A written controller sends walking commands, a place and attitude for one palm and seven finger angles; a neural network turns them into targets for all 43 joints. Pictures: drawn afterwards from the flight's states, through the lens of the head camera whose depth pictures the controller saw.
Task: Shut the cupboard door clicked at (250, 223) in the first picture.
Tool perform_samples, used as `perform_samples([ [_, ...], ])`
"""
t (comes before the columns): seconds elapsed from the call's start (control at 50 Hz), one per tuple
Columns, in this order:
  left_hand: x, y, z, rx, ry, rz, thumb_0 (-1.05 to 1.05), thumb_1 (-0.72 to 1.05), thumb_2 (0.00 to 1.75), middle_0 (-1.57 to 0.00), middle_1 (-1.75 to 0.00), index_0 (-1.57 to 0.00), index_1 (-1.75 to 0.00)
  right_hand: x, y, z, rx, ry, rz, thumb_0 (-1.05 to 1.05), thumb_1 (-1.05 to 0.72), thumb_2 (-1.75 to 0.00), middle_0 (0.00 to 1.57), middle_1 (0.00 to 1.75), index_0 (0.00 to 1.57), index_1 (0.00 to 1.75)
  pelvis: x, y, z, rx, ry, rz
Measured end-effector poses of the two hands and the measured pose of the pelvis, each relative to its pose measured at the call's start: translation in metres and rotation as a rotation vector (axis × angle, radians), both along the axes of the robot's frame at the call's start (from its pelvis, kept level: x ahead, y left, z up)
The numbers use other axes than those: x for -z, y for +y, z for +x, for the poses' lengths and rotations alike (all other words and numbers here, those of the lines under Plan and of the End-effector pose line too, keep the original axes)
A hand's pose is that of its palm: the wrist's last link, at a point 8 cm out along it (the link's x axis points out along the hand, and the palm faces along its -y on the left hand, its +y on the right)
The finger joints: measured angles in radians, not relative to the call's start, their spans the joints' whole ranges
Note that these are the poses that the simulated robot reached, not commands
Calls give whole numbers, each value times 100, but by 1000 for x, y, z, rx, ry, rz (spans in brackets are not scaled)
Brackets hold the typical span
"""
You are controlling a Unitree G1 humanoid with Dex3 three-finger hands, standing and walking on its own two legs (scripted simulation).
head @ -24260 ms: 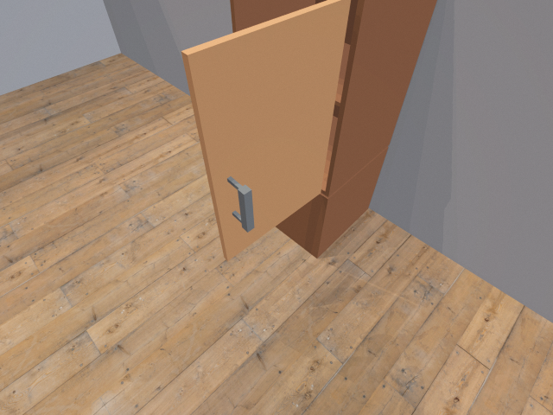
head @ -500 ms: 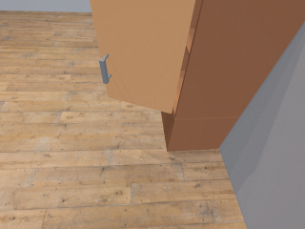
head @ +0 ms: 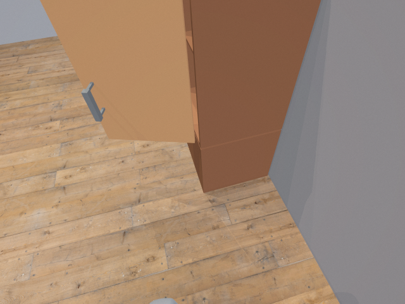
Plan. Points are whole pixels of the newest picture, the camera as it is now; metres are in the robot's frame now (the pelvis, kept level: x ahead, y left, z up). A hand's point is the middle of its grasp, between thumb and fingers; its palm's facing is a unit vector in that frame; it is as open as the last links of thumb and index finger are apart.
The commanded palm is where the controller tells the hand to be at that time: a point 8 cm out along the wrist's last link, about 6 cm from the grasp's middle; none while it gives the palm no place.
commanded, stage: take the last steps up to it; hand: left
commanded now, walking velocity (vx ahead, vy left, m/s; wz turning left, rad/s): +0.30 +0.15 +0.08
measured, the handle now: (95, 102) +0.78 +0.44 -0.10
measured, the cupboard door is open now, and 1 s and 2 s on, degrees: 69 69 69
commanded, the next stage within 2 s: come to a stop and stand still in 0.88 s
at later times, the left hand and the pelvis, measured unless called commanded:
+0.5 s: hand out of the picture +0.13 +0.17 -0.15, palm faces +0.14 -0.96 -0.22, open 7.4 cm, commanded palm none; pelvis +0.10 -0.02 +0.00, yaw +4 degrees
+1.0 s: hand (111, 276) +0.21 +0.25 -0.18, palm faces +0.16 -0.97 -0.19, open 7.4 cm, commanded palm none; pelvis +0.25 +0.07 +0.00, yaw +4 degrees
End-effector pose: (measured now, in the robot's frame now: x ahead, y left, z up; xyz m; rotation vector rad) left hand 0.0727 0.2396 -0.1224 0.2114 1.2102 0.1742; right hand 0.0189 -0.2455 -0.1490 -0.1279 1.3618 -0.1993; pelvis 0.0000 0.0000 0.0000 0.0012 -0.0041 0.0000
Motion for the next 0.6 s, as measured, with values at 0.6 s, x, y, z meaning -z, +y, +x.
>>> perform_samples([
  [0.6, -5, -30, 33, -166, 98, -52, 1, 91, 90, -20, -30, -20, -30, -14, 9, 97, -80, 82, 73, 1, -91, -90, 20, 30, 19, 30, -16, -14, 127, -81, 9, 32],
])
